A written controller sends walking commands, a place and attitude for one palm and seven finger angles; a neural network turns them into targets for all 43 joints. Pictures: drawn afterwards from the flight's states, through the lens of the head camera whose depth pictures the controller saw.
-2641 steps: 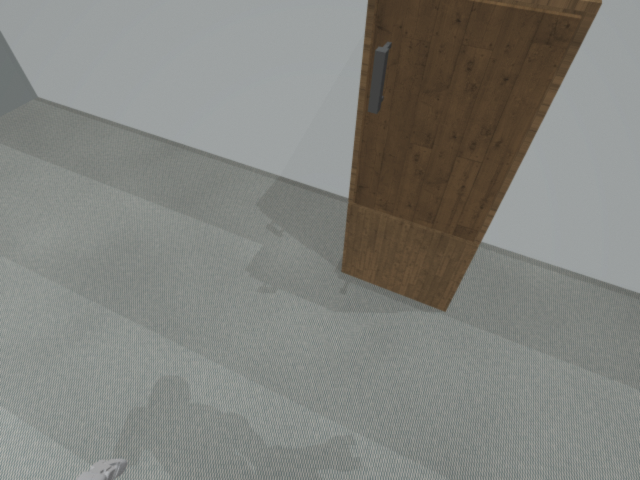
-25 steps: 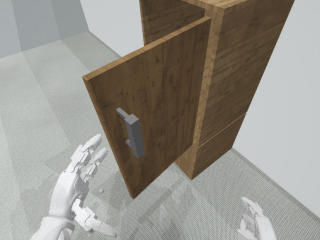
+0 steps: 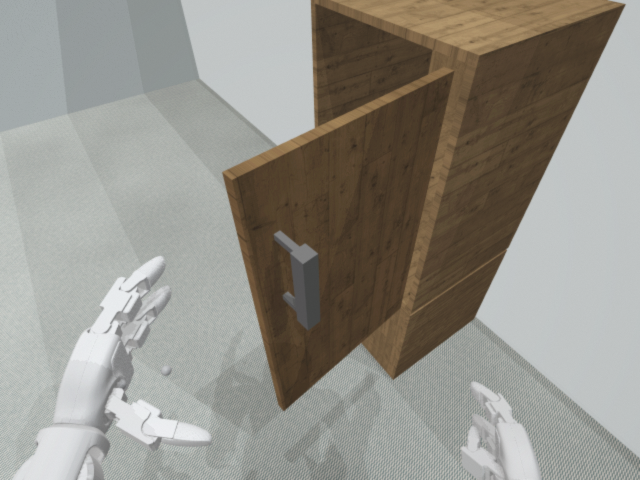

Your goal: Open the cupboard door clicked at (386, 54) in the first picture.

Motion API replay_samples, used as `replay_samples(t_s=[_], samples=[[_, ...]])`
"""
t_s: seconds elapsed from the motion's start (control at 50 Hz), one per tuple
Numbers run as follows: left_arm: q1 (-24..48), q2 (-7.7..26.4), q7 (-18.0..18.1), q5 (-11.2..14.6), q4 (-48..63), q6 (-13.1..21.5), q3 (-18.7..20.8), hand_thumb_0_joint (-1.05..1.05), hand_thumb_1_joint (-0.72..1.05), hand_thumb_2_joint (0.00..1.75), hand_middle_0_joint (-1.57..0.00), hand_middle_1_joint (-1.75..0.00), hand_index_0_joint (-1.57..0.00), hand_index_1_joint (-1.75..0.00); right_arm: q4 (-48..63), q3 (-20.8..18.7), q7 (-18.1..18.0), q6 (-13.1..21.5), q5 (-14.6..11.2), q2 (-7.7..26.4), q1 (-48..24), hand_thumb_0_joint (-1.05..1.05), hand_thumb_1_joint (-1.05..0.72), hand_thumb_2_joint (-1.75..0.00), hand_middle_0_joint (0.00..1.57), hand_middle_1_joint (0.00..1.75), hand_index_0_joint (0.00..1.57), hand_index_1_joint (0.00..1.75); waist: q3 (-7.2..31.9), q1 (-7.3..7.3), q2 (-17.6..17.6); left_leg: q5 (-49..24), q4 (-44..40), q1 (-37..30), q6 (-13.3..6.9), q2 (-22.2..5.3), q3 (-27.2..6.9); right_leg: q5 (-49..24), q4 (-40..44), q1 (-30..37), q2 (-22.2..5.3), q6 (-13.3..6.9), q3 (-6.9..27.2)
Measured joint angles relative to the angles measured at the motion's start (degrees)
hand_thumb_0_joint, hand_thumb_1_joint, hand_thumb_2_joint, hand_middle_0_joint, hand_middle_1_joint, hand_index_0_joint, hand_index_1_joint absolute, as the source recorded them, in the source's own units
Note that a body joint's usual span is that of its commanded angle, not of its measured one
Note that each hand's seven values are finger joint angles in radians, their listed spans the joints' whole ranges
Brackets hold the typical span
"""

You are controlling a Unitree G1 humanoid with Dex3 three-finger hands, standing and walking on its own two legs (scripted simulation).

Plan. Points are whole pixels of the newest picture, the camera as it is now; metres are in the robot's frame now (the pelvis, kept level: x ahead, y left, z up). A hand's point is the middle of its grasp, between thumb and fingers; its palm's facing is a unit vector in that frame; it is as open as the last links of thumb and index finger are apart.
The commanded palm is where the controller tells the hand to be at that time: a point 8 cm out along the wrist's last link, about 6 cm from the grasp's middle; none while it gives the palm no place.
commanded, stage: draw the hand back to the body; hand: left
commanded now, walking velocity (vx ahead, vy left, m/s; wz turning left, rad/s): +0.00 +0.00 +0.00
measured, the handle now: (296, 280) +0.34 +0.07 +0.08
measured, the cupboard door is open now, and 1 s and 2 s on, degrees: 97 97 97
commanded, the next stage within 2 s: step back with the hand held close in 0.98 s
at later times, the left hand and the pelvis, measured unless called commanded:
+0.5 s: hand (92, 318) +0.22 +0.25 +0.16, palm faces +0.36 -0.84 -0.41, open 10.3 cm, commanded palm +0.17 +0.30 +0.18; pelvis +0.02 +0.01 +0.02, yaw -2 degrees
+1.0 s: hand (83, 316) +0.21 +0.25 +0.17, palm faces +0.42 -0.82 -0.39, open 7.5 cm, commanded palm +0.17 +0.29 +0.19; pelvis +0.02 -0.01 +0.03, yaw -2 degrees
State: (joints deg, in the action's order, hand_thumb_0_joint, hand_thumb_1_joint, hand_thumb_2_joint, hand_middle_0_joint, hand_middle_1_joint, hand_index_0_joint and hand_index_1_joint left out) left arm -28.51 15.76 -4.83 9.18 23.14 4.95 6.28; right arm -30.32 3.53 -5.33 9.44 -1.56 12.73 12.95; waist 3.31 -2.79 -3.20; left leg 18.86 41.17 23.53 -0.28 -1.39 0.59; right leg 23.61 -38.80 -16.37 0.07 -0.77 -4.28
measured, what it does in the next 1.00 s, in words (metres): stands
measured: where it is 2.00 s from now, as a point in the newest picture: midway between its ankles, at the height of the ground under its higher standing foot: outside the picture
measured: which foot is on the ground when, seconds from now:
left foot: down 0.00-1.00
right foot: down 0.00-1.00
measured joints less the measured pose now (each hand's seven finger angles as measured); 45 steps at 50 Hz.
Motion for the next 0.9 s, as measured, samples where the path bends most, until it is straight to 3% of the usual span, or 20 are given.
replay_samples(t_s=[0.1, 0.22, 0.66, 0.9], samples=[[-1.25, 0.08, 7.64, -4.88, 0.78, -0.77, 0.01, -0.01, -0.26, 0.4, -0.17, -0.3, -0.16, -0.3, -1.32, 0.39, -0.42, -1.19, 1.02, -0.57, -0.75, 0.02, -0.9, -0.9, 0.2, 0.3, 0.21, 0.3, -2.0, -0.11, 0.34, -2.29, -5.52, -4.77, -0.43, 0.27, 0.7, -2.8, 5.88, 4.65, -0.11, 0.33, 0.62], [-0.74, 1.17, 10.85, -6.63, -0.18, -0.86, 1.93, -0.01, -0.06, 0.49, -0.17, -0.3, -0.17, -0.3, -3.47, 0.32, -0.27, -2.13, 1.66, -0.58, -1.22, 0.02, -0.9, -0.9, 0.2, 0.3, 0.21, 0.3, -3.76, -0.44, 0.43, -4.34, -10.97, -9.49, -0.81, 0.88, 1.53, -5.13, 11.29, 9.09, -0.59, 0.78, 1.34], [1.69, 4.34, 11.82, -5.81, -0.94, -0.17, 13.02, 0.0, 0.69, 0.81, -0.21, -0.3, -0.2, -0.3, -5.78, -2.23, 1.06, -4.87, 1.56, 0.21, -2.43, 0.02, -0.91, -0.9, 0.2, 0.3, 0.21, 0.3, -3.84, -1.1, 0.17, -5.98, -17.2, -15.34, -0.54, 0.82, 2.67, -7.31, 17.67, 14.51, -0.4, 0.7, 2.45], [1.74, 3.17, 11.27, -5.66, -1.72, 0.0, 11.75, 0.01, 0.87, 0.89, -0.21, -0.3, -0.2, -0.3, -6.21, -2.57, 0.89, -4.85, 1.6, 0.08, -2.49, 0.02, -0.91, -0.9, 0.2, 0.3, 0.21, 0.3, -4.42, -1.06, 0.18, -6.74, -17.93, -15.87, 0.1, 0.13, 2.3, -7.9, 18.32, 15.04, 0.35, 0.0, 2.16]])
